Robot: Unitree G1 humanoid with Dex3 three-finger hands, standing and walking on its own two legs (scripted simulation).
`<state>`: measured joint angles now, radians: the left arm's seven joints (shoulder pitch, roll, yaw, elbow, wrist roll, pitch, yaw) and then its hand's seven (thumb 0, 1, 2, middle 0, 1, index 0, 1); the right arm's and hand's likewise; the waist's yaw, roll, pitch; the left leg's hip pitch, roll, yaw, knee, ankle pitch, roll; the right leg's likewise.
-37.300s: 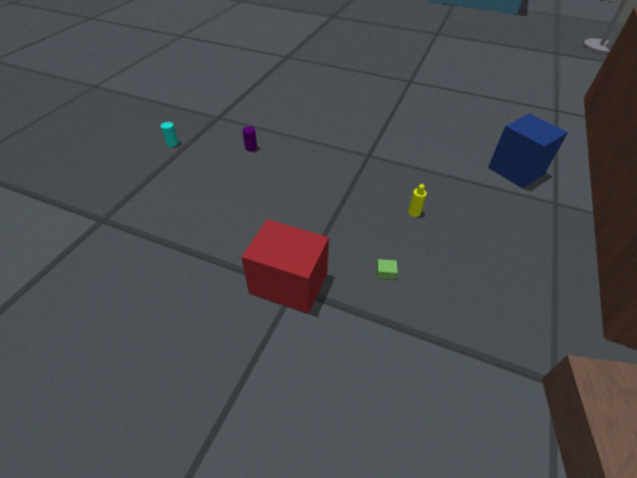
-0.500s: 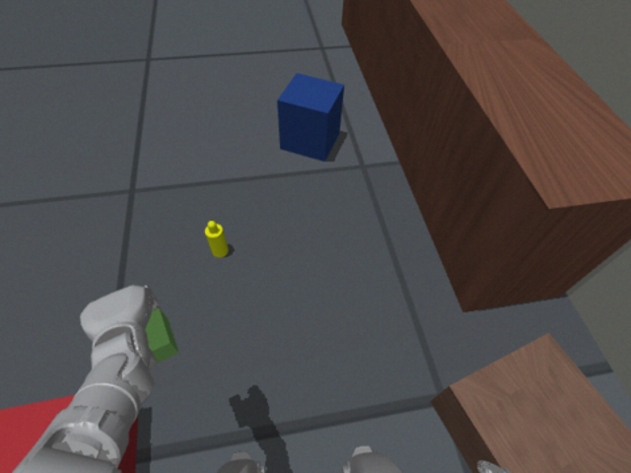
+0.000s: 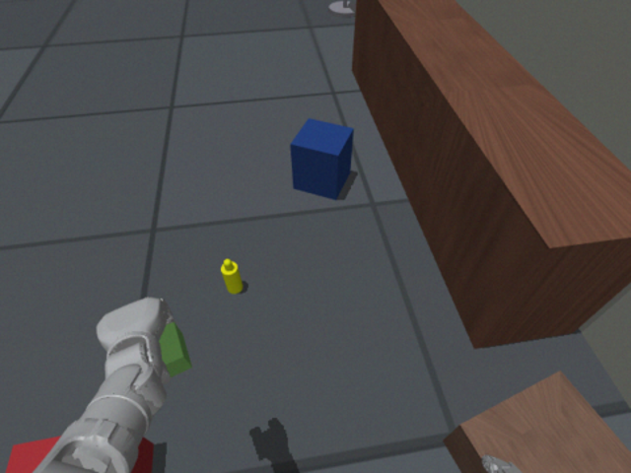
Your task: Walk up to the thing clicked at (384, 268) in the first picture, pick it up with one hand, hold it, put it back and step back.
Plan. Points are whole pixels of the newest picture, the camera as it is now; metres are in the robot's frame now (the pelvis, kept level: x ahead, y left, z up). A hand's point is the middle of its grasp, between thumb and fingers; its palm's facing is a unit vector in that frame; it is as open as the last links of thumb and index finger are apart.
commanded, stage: hold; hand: left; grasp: from above
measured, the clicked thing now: (159, 355) +0.34 +0.23 -0.10
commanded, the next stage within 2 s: crouch in 1.70 s
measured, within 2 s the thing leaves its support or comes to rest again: neither
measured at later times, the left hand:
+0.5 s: hand (140, 356) +0.31 +0.22 -0.03, palm faces -0.38 -0.18 -0.91, open 9.0 cm
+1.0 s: hand (137, 356) +0.30 +0.22 -0.01, palm faces -0.37 -0.19 -0.91, open 9.1 cm
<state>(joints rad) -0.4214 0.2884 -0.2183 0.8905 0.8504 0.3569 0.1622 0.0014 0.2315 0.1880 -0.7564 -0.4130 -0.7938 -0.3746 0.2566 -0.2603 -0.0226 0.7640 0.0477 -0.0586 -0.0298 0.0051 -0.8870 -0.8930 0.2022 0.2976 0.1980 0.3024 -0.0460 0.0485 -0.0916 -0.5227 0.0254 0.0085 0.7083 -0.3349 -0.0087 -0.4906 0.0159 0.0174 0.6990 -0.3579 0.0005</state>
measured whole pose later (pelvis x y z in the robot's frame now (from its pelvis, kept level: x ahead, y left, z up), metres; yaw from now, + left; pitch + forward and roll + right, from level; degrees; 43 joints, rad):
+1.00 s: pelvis +0.00 +0.00 +0.02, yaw +0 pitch +2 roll +0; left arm -0.33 0.30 -0.28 0.68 0.86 0.44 0.04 0.00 0.21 0.26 -0.71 -0.51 -0.74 -0.47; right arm 0.21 -0.27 0.00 0.72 0.06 -0.05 -0.02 0.01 -0.89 -0.90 0.20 0.30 0.20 0.30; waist 0.00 0.06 -0.04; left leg -0.30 0.02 0.02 0.51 -0.25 -0.01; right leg -0.28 0.01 0.02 0.52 -0.28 0.00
